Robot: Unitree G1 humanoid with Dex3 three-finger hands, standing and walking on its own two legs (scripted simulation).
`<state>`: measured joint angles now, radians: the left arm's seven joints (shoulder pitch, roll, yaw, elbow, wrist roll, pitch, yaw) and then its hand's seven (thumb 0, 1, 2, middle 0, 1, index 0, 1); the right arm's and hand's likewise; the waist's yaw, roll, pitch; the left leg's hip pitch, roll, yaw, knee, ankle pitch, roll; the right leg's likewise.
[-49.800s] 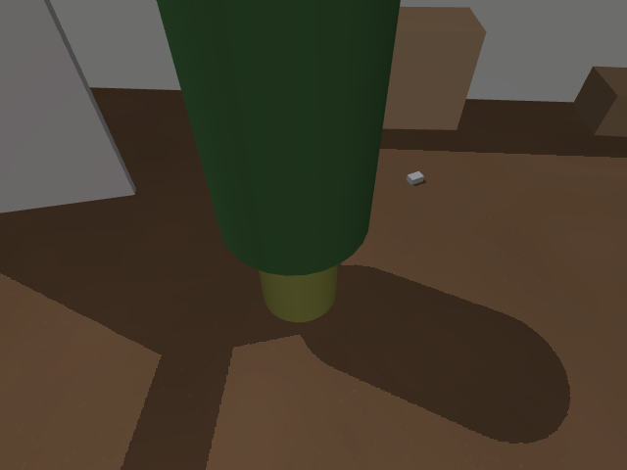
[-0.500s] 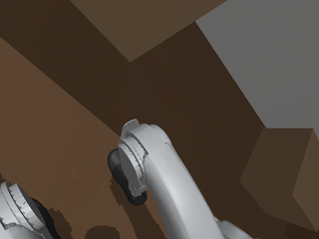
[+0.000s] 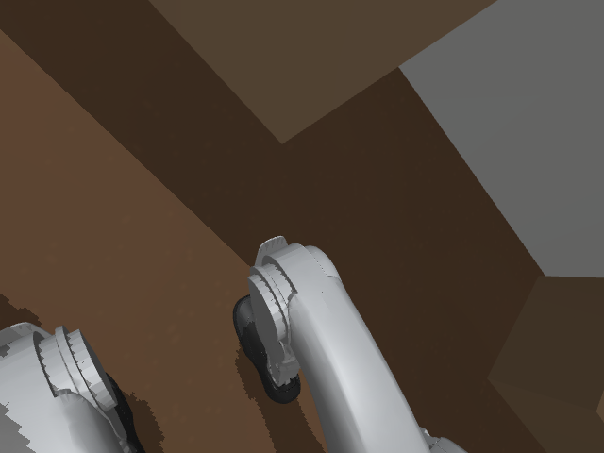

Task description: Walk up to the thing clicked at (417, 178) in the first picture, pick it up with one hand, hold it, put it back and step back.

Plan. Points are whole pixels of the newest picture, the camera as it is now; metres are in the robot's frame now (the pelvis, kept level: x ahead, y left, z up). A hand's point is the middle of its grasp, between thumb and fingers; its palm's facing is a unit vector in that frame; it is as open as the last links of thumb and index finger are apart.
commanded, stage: settle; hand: left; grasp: from above
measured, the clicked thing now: out of the picture +0.47 +0.39 -0.27
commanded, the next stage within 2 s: lift in 0.28 s
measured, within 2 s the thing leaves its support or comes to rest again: neither
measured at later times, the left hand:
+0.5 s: hand out of the picture +0.45 +0.36 -0.18, palm faces -0.12 -0.41 -0.90, open 9.4 cm
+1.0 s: hand out of the picture +0.39 +0.37 -0.05, palm faces -0.09 -0.42 -0.90, open 9.3 cm
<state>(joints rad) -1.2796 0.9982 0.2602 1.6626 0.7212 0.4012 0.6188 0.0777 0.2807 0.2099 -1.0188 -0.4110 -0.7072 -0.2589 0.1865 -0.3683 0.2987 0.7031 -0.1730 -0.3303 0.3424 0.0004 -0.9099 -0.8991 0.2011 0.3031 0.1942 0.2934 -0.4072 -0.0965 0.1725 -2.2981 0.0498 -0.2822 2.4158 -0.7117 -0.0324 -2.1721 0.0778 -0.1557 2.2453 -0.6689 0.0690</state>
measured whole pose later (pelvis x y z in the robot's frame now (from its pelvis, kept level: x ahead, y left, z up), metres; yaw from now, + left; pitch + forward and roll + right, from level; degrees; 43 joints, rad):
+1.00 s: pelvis +0.00 -0.01 +0.05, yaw +9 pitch +36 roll -5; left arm -1.06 0.57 0.23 1.41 0.68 0.55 0.44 0.08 0.28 0.20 -1.13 -0.36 -0.75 -0.19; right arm 0.19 -0.31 0.00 0.88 -0.07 -0.23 0.24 0.00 -0.92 -0.90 0.20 0.30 0.19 0.29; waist -0.19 0.07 -0.16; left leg -2.14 0.06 -0.11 2.18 -0.67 -0.03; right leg -2.09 0.04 -0.02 2.14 -0.67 0.04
